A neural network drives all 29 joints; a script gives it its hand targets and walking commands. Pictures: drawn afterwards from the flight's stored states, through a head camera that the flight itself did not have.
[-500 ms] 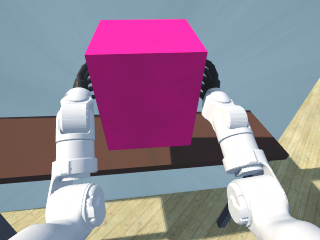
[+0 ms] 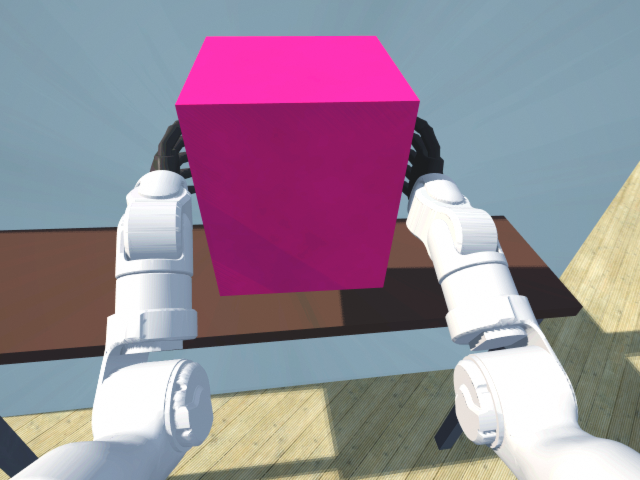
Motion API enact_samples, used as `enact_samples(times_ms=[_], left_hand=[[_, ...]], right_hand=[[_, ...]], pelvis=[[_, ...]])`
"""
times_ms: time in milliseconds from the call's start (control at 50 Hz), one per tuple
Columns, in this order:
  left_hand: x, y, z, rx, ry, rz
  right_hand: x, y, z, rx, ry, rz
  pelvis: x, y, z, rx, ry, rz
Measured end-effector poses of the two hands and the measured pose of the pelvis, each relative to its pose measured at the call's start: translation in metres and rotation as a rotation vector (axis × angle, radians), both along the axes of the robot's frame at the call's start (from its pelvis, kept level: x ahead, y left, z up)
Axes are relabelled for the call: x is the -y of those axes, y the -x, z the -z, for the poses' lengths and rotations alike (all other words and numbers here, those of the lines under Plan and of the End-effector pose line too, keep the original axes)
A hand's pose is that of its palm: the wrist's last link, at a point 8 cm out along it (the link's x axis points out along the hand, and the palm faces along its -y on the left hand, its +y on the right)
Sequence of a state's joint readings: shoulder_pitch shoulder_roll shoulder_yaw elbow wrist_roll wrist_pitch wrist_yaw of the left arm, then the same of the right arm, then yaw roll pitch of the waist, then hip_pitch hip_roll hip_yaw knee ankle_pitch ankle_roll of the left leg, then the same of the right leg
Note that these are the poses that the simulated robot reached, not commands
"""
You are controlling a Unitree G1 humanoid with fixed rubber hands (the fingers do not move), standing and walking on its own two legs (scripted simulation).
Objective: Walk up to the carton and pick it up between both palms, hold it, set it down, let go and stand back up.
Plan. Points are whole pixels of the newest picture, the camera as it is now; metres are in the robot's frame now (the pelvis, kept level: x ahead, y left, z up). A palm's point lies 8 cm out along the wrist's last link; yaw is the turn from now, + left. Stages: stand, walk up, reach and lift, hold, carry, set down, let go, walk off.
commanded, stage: hold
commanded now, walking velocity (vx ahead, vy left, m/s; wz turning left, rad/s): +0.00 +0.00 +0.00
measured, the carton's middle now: (297, 166) +0.41 +0.01 +0.23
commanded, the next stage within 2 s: none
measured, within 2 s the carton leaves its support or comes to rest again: neither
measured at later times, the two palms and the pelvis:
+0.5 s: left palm (167, 181) +0.37 +0.16 +0.23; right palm (423, 177) +0.37 -0.14 +0.25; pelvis +0.01 +0.00 +0.00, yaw +0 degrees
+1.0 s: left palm (161, 182) +0.36 +0.17 +0.24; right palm (424, 181) +0.36 -0.13 +0.25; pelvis +0.00 +0.00 +0.00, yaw +0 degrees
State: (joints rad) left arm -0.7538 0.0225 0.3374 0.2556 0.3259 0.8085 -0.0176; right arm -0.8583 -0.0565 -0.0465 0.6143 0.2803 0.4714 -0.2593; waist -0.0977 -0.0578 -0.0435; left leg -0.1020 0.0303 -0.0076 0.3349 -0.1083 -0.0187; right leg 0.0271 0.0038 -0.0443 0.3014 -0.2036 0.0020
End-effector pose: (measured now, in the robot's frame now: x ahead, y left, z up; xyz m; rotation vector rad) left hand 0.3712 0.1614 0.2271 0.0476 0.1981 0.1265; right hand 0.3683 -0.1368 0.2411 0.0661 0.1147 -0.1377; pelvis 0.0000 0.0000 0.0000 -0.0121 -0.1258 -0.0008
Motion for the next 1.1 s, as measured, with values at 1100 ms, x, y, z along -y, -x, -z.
enact_samples(times_ms=[1100], left_hand=[[-0.007, 0.013, -0.010, 0.028, 0.016, -0.007]], right_hand=[[-0.007, 0.012, -0.012, 0.026, 0.022, -0.003]], pelvis=[[0.003, 0.002, 0.001, 0.035, 0.000, -0.004]])
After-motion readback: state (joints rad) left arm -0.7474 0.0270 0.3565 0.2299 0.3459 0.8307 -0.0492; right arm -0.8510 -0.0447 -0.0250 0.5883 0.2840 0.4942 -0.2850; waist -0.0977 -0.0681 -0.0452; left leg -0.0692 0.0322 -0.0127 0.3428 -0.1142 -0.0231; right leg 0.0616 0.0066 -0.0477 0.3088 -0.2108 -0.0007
